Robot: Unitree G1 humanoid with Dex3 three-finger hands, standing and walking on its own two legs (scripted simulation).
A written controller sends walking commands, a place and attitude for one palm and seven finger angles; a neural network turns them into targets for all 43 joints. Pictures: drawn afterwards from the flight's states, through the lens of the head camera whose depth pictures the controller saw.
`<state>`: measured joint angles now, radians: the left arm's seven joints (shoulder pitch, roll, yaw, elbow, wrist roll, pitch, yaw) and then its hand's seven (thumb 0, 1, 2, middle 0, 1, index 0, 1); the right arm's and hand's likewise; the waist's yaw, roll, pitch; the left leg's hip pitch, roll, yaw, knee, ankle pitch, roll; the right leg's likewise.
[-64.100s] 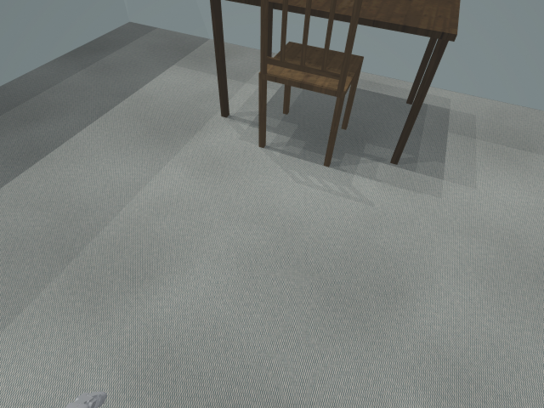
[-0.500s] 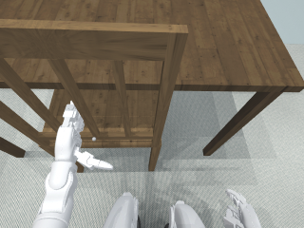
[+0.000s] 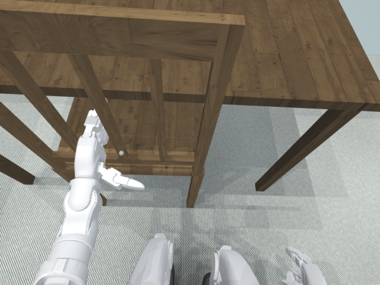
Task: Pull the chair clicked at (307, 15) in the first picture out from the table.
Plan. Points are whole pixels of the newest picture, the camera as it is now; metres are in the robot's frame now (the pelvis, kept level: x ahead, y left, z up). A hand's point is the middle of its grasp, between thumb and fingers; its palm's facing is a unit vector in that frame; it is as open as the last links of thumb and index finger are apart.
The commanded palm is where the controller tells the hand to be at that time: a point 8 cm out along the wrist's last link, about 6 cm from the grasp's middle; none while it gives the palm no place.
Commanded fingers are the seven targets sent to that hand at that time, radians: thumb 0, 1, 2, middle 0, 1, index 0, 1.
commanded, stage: push the fingers through the gap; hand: left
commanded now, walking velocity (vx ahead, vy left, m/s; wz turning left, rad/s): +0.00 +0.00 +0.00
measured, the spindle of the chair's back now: (107, 120) +0.41 +0.19 +0.06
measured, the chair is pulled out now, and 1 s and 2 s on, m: -0.10 -0.10 -0.06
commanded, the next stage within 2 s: hook a spindle and tug to test in 0.26 s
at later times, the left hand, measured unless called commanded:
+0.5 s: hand (121, 152) +0.37 +0.17 +0.02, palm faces +0.07 -1.00 -0.02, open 16.7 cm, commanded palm +0.36 +0.20 +0.03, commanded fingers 0.00 -0.50 0.30 -0.20 -0.52 -0.20 -0.52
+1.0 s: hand (126, 140) +0.40 +0.16 +0.02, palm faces +0.04 -1.00 +0.00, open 10.2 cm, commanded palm +0.37 +0.20 +0.03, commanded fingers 0.00 0.51 0.73 -0.50 -1.45 -0.50 -1.45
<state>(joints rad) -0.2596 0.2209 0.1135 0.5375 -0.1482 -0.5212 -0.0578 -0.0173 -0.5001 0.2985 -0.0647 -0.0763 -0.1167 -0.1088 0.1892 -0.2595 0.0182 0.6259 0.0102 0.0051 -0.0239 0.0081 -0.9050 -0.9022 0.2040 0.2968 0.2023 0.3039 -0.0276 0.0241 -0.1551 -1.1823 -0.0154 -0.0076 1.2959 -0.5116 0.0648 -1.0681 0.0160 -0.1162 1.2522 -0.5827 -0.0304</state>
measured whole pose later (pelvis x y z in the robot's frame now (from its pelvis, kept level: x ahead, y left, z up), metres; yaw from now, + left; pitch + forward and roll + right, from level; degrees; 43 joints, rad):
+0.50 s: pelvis -0.01 +0.00 +0.00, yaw +0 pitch +22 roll -4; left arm -0.31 0.23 0.15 0.63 -0.15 -0.54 -0.05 -0.02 -0.50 0.30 -0.09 -0.15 -0.10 -0.16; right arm 0.22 -0.26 0.03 0.63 0.01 -0.02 -0.02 0.01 -0.90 -0.90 0.20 0.30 0.20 0.30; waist -0.05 0.03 -0.15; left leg -1.19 -0.01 0.00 1.30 -0.49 0.06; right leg -1.08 0.02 -0.11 1.26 -0.57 -0.03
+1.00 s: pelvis +0.01 +0.01 +0.01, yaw -1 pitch +23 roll -4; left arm -0.31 0.21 0.12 0.58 -0.14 -0.47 -0.02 -0.01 -0.01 0.51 -0.45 -1.29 -0.42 -1.28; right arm 0.21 -0.25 0.01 0.59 0.00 0.00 0.01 0.01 -0.91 -0.90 0.20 0.30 0.20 0.30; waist -0.05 0.03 -0.17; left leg -1.16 -0.01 0.02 1.27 -0.52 0.08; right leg -1.06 0.02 -0.09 1.22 -0.57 -0.01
